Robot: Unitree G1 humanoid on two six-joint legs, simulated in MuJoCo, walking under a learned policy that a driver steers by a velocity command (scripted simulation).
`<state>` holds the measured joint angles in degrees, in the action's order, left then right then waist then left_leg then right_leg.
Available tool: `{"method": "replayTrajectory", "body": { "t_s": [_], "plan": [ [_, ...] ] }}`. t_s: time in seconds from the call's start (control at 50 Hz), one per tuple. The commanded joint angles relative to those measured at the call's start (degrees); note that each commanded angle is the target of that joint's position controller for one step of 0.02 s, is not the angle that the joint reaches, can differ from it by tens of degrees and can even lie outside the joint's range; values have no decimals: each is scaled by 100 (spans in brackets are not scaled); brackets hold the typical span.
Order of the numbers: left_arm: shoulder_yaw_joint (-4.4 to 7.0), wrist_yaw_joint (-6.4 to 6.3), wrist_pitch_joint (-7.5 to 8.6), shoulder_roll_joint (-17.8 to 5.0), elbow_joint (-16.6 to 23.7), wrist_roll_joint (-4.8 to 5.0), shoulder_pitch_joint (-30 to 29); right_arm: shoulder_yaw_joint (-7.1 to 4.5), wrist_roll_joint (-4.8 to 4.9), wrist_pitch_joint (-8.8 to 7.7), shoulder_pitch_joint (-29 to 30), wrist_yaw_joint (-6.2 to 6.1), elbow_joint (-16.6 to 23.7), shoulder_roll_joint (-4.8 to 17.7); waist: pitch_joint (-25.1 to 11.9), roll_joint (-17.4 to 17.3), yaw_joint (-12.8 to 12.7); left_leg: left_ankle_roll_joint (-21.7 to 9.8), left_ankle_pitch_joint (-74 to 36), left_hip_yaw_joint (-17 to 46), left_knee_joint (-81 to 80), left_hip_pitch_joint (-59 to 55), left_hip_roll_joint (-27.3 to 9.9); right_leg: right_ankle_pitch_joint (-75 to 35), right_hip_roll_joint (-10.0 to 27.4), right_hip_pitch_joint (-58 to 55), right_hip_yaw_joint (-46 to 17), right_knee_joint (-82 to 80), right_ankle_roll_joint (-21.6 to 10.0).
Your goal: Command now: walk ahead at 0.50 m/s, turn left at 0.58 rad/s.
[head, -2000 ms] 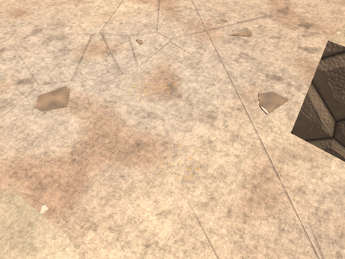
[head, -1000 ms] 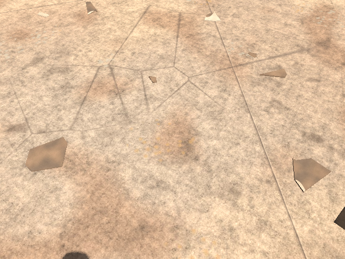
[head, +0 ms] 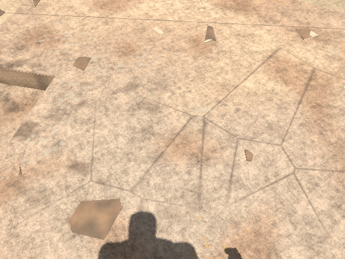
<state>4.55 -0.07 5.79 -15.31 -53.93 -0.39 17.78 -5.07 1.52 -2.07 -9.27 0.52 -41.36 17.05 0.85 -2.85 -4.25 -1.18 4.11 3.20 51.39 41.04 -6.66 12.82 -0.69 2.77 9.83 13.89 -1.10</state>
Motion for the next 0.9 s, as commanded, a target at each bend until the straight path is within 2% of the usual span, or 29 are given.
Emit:
{"method": "replayTrajectory", "body": {
  "t_s": [0.02,0.08,0.12,0.16,0.18,0.2,0.22,0.24,0.26,0.28,0.3,0.32,0.34,0.36,0.42,0.52,0.56,0.62,0.68,0.7,0.72,0.74,0.76,0.78,0.8,0.82,0.84,0.86,0.9],
  "plan": [
    [168,-47,51,-925,437,40,-362,73,-15,-65,489,130,528,7,213,576,42,-42,-633,-240,-767,-81,-1,-1820,1512,30,-374,-566,-771],
    [201,-49,-55,-1068,360,113,-92,93,-1,-47,930,233,785,24,386,583,-73,-160,-344,-471,-1241,-46,100,-2024,1688,-465,-169,-394,-684],
    [232,-58,-137,-1188,351,160,-81,47,-5,-32,959,288,908,141,345,682,49,-335,162,-684,-1438,-312,292,-3049,1772,-747,12,3,-578],
    [284,-98,-221,-1378,392,195,-129,-95,-22,1,432,292,865,406,-85,906,446,-585,743,-1011,-1485,-1248,728,-4974,1749,-847,211,1054,-475],
    [279,-122,-268,-1391,423,216,-221,-246,-9,8,-411,264,651,643,-509,833,937,-779,486,-1106,-1857,-2383,999,-5291,1597,-560,362,2144,-348],
    [217,-146,-250,-1244,496,139,-184,-457,-7,55,-1412,153,381,1059,-1033,468,1392,-1045,275,-513,-2009,-4175,823,-4163,1398,662,384,3719,-95],
    [-52,-69,-117,-360,827,-120,240,-551,27,47,-1397,69,361,1742,-1347,-1159,775,-1903,642,2450,-2285,-6090,-731,1292,395,3338,177,5815,239],
    [-71,20,150,-611,985,81,-99,-431,-41,-53,-1608,101,574,1510,-2398,-856,1012,-2475,1435,4585,-3273,-6599,-1378,2229,-31,4123,-1299,6750,220],
    [24,74,272,-946,1168,304,-723,-314,-98,-129,-1478,136,495,1108,-1700,-396,1156,-2107,1097,3782,-3406,-6247,-1181,1677,266,4664,-1505,6740,99],
    [-18,71,319,-870,1147,287,-755,-242,-66,-169,-1171,132,481,871,-1151,-100,930,-1880,658,2923,-3383,-5407,-962,1171,532,4534,-1440,6264,2],
    [-4,29,300,-858,1031,159,-691,-163,-77,-178,-695,124,555,651,-793,235,654,-1683,79,2303,-3418,-4496,-743,840,762,4096,-1412,5770,26],
    [46,24,218,-923,964,96,-549,-86,-140,-192,-389,111,639,461,-627,153,438,-1583,-489,1885,-3535,-3844,-580,645,919,3635,-1433,5434,51],
    [61,38,124,-905,938,81,-435,-65,-179,-203,-282,101,661,438,-564,84,316,-1570,-712,1728,-3679,-3451,-514,543,958,3340,-1417,5266,92],
    [50,40,52,-802,931,53,-377,-72,-169,-236,-290,91,623,481,-532,98,266,-1603,-980,1571,-3786,-3207,-482,460,952,3213,-1348,5081,161],
    [-17,9,-51,-573,1080,-23,-779,-104,-140,-295,-527,6,445,654,-248,104,344,-1574,-1274,1027,-4053,-2911,-337,-336,913,3391,-1245,4233,354],
    [-104,98,-2,-404,1294,43,-1658,-88,-94,-281,-927,-65,188,694,25,-43,740,-1177,-527,526,-4105,-3030,-74,-2087,620,3190,-1099,2375,313],
    [-118,147,21,-418,1398,86,-1959,-95,-76,-276,-1136,-59,51,737,171,-81,875,-1169,-264,632,-4071,-3238,-214,-2163,539,3204,-1095,2045,255],
    [-110,241,75,-508,1569,93,-2242,-108,-64,-217,-1368,-71,-116,763,271,-117,947,-1146,-565,845,-3728,-3974,-519,-1632,453,3546,-1109,1691,66],
    [-65,300,121,-640,1564,93,-1948,-136,-59,-131,-1347,-114,-187,843,123,-307,725,-970,-1538,929,-3287,-4383,-655,-937,282,3081,-975,1459,-183],
    [1,281,133,-752,1458,82,-1512,-134,-58,-106,-1224,-123,-168,871,-144,-341,451,-866,-2514,788,-2804,-4360,-507,-897,93,2388,-792,1313,-311],
    [117,244,138,-989,1239,52,-714,-79,-83,-92,-1162,-128,-136,767,-718,-246,70,-705,-3002,531,-1857,-4052,-193,-1176,121,1151,-796,1355,-514],
    [197,199,133,-1364,1097,-21,327,39,-190,-96,-1163,-143,3,518,-1609,326,-306,-482,-1587,258,-136,-2942,194,-1479,1146,-588,-1944,1571,-930],
    [290,233,91,-1687,901,-2,721,189,-85,-217,-2054,-96,7,-53,-2337,2048,77,-45,2492,124,1873,-634,1187,-304,2363,-2574,-4650,1022,-1880],
    [150,239,68,-1127,904,148,759,111,-15,-293,-1681,-77,-57,483,-2108,1472,-215,-74,2900,704,2428,128,963,898,2257,-2531,-5178,478,-1712],
    [76,204,41,-911,973,136,342,39,69,-332,-1030,-54,122,735,-1205,1060,-216,-111,2393,525,2458,474,652,950,2071,-1774,-4304,353,-1420],
    [31,188,6,-833,1060,67,-85,61,17,-345,-682,-72,207,691,-720,573,-42,-117,1884,289,2175,289,356,451,1850,-905,-3675,234,-1268],
    [-11,194,-4,-717,1095,18,-332,39,-77,-337,-537,-79,237,650,-368,497,114,-88,1596,218,1816,101,196,-102,1667,-219,-3276,70,-1265],
    [-47,199,13,-654,1110,-32,-427,22,-116,-309,-629,-81,241,589,-301,646,301,-74,1405,223,1575,-261,60,-527,1487,211,-3042,-66,-1249],
    [-40,206,34,-680,1081,34,-428,48,-141,-256,-820,-97,211,393,-292,752,470,22,1340,120,1161,-542,23,-1006,1307,557,-2723,-283,-1346]
  ]
}}
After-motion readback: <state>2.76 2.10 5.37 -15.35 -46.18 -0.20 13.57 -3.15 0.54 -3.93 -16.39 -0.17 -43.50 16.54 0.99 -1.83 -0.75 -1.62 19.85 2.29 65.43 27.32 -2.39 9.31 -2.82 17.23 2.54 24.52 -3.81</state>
